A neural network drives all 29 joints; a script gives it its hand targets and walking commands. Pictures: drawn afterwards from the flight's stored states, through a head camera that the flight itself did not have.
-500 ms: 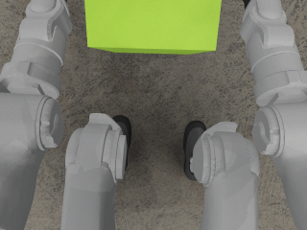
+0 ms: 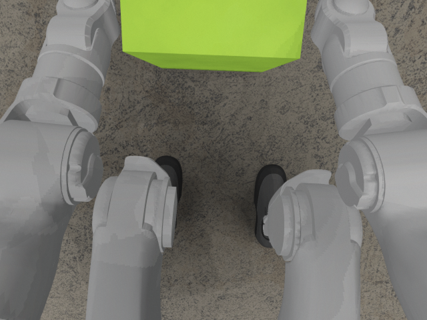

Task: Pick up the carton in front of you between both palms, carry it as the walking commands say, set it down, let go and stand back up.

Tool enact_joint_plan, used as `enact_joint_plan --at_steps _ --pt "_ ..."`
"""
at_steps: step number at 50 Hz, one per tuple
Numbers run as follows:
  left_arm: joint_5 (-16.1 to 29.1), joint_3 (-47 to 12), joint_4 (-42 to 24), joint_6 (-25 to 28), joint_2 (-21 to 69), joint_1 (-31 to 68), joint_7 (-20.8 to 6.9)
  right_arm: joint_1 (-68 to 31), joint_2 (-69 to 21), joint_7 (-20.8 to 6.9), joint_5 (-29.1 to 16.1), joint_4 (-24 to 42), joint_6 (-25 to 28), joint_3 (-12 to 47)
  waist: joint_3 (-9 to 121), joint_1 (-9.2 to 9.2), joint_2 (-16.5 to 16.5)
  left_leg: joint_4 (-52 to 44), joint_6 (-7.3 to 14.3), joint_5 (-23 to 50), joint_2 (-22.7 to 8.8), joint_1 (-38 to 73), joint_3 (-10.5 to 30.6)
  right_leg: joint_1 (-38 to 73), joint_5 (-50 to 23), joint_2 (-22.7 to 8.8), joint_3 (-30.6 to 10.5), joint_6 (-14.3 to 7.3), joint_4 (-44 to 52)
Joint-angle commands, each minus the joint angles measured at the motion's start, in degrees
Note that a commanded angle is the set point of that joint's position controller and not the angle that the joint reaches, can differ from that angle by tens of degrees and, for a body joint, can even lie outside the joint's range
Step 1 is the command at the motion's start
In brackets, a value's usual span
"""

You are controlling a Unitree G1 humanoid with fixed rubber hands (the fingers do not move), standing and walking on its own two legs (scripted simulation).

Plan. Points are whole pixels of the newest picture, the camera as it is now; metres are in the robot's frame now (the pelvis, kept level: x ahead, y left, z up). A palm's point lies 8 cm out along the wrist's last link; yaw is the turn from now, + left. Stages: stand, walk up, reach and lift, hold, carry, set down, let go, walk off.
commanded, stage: reach and lift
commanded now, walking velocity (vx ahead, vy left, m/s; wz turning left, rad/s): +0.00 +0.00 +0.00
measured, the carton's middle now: out of the picture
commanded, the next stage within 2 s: none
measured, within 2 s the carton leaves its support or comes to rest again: leaves its support in 0.26 s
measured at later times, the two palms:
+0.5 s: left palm out of the picture +0.52 +0.19 -0.05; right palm out of the picture +0.54 -0.11 -0.05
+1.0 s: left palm out of the picture +0.48 +0.18 +0.10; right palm out of the picture +0.50 -0.12 +0.10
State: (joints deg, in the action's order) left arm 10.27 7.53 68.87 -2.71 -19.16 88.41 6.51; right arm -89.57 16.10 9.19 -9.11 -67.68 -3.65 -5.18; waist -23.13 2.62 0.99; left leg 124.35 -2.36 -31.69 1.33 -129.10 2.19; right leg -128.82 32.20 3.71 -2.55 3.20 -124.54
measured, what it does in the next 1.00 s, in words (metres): rises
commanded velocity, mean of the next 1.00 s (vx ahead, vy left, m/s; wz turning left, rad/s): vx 0.00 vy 0.00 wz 0.00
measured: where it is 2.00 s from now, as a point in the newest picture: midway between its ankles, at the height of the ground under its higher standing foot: (216, 214)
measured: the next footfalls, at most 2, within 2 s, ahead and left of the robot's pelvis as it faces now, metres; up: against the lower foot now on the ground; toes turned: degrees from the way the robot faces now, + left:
none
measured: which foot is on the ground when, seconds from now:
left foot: down 0.00-1.00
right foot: down 0.00-1.00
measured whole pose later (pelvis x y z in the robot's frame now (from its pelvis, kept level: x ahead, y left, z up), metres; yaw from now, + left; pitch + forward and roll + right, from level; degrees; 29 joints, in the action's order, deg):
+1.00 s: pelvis +0.01 +0.00 +0.15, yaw +1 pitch +42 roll +0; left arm -12.9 26.4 36.9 -23.1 0.2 55.5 1.4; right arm -56.3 -2.3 3.9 12.6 -37.7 -21.4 -27.2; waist 11.4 1.4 1.7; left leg 94.5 -3.6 -27.3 5.3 -109.4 5.3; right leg -108.7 28.4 6.8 -5.5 3.8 -94.9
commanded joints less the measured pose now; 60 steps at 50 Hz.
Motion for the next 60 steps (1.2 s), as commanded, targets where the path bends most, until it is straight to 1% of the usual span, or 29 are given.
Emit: enact_joint_plan --at_steps 1,2,4,5,7,10,13,15,16,18,20,24,26,29,33,36,39,47,50,53,60 --pt "-2.9 -7.5 -9.2 -2.3 41.2 27.6 -12.7 -26.2 -41.8 -12.4 2.9 8.2 -1.8 6.7 63.2 1.89 1.7 -8.3 0.7 14.2 3.7 29.2 -5.1 29.5 -12.2 3.4 5.3 -1.6 7.3" --pt "-3.9 -7.0 -10.8 -3.3 45.5 27.6 -14.7 -25.8 -46.1 -14.2 3.9 9.2 -2.6 5.8 62.0 1.86 1.8 -8.0 1.0 14.1 4.0 28.3 -5.5 28.0 -11.9 3.8 5.8 -1.8 7.3" --pt "-4.9 -6.4 -13.5 -4.9 50.3 26.5 -17.3 -24.8 -51.0 -16.6 5.3 10.6 -4.1 4.5 61.0 1.93 2.1 -7.6 1.4 15.2 4.5 26.7 -6.1 25.9 -12.7 4.2 6.6 -2.0 6.9" --pt "-4.9 -6.6 -14.8 -5.5 51.8 26.1 -18.2 -24.5 -52.7 -17.3 5.4 11.6 -4.6 4.4 61.6 2.10 2.2 -7.4 1.5 16.3 4.7 26.5 -6.2 25.6 -13.7 4.3 6.7 -2.1 6.6" --pt "-3.8 -8.2 -17.6 -6.4 53.9 26.3 -19.2 -24.6 -55.3 -17.8 4.6 13.8 -5.3 5.4 65.0 2.41 2.5 -7.0 1.6 18.7 4.7 27.5 -6.5 26.6 -16.0 4.4 6.9 -2.3 6.0" --pt "-1.0 -12.6 -24.1 -7.1 56.8 28.0 -19.1 -26.2 -58.9 -17.2 1.5 19.1 -5.8 9.8 76.7 2.77 2.6 -6.5 1.4 24.0 4.9 33.1 -7.0 30.9 -20.9 4.7 7.5 -2.4 5.2" --pt "1.8 -17.4 -32.4 -8.0 60.4 29.8 -18.0 -28.2 -63.0 -15.9 -1.8 26.7 -6.3 15.2 94.0 2.96 2.1 -6.5 1.0 31.4 5.2 42.2 -7.5 38.2 -27.5 5.1 8.1 -2.3 5.2" --pt "2.2 -19.0 -36.7 -9.3 62.7 29.3 -17.4 -27.6 -65.9 -15.3 -2.3 30.4 -7.5 17.0 104.6 3.15 1.4 -7.3 0.7 35.3 5.7 47.9 -8.0 42.1 -30.3 5.5 8.6 -2.1 6.1" --pt "1.9 -19.1 -37.5 -10.3 63.5 28.2 -17.4 -26.5 -67.1 -15.3 -1.6 31.6 -8.4 17.3 107.7 2.84 0.9 -7.7 0.6 35.8 6.0 49.3 -8.1 42.8 -30.5 5.7 8.6 -2.0 6.8" --pt "0.5 -19.7 -37.6 -11.8 67.0 24.5 -16.9 -22.8 -69.9 -15.1 0.3 31.9 -9.9 17.5 108.7 2.23 -0.1 -9.5 0.2 33.4 6.6 48.8 -8.8 42.0 -28.3 6.3 8.8 -1.7 8.9" --pt "-2.1 -18.3 -35.5 -13.6 69.5 20.3 -17.1 -19.1 -71.5 -15.7 2.6 30.3 -11.5 15.9 103.2 1.92 -0.7 -12.6 0.1 28.3 6.9 45.7 -8.8 38.3 -23.4 6.5 8.9 -1.6 11.7" --pt "-8.8 -11.3 -27.1 -16.4 72.0 14.6 -18.4 -14.0 -72.4 -17.2 9.0 22.8 -14.1 8.0 86.2 0.94 0.0 -19.2 0.5 15.1 7.2 35.7 -8.6 31.0 -12.0 6.8 8.7 -1.9 18.4" --pt "-11.8 -7.5 -24.3 -17.0 71.8 14.2 -19.0 -13.4 -72.1 -17.6 12.0 19.9 -14.8 3.8 81.0 0.61 0.4 -21.9 0.9 10.8 7.2 33.2 -8.5 29.6 -8.1 6.8 8.5 -2.2 21.3" --pt "-14.6 -4.1 -23.0 -17.1 71.5 15.2 -19.5 -14.2 -71.7 -17.9 14.6 18.4 -15.0 0.4 79.9 0.61 0.5 -25.2 1.3 8.2 7.4 33.5 -8.4 30.5 -6.0 6.8 8.1 -2.5 24.9" --pt "-16.5 -2.1 -22.6 -17.4 71.6 15.6 -19.7 -14.5 -71.9 -18.3 16.2 17.8 -15.4 -1.6 82.1 0.57 0.3 -29.0 1.4 6.3 7.5 36.8 -8.3 33.2 -4.4 6.8 7.9 -2.4 28.9" --pt "-17.1 -2.0 -22.8 -18.2 72.5 14.8 -20.1 -13.5 -72.9 -18.8 16.8 18.0 -16.2 -1.9 84.8 0.40 0.0 -31.7 1.3 5.8 7.6 40.2 -8.3 36.0 -4.0 6.8 7.9 -2.2 31.5" --pt "-16.6 -3.4 -23.7 -18.9 74.5 13.3 -20.4 -11.8 -74.6 -19.5 16.3 18.9 -16.9 -0.5 88.0 0.27 -0.3 -34.0 1.2 7.4 7.6 44.5 -8.3 39.2 -5.2 6.9 8.0 -1.9 33.9" --pt "-13.0 -11.0 -29.2 -19.7 80.0 6.6 -20.5 -5.2 -79.6 -20.6 12.5 25.2 -17.7 7.8 93.9 0.32 -0.5 -38.8 0.5 16.1 7.9 56.0 -7.4 48.1 -12.6 7.0 7.3 -1.2 39.0" --pt "-12.0 -13.5 -30.5 -19.6 81.1 3.1 -20.2 -1.9 -80.8 -20.6 11.4 26.7 -17.6 10.5 92.7 0.22 -0.4 -41.1 0.3 17.5 7.9 59.2 -6.7 51.0 -14.0 7.0 6.8 -1.1 41.3" --pt "-11.7 -14.9 -30.9 -19.4 81.8 -0.5 -19.9 1.8 -81.4 -20.4 11.0 27.1 -17.4 11.9 90.0 0.06 -0.3 -43.9 0.2 17.7 8.0 61.8 -6.0 53.8 -14.4 7.0 6.2 -1.0 44.1" --pt "-12.6 -15.6 -30.5 -18.4 82.7 -8.7 -19.3 10.3 -82.2 -19.9 11.9 26.3 -16.6 12.2 82.1 -0.33 -0.4 -51.3 0.3 17.3 7.8 68.0 -4.3 61.2 -14.4 6.8 4.3 -1.1 51.7"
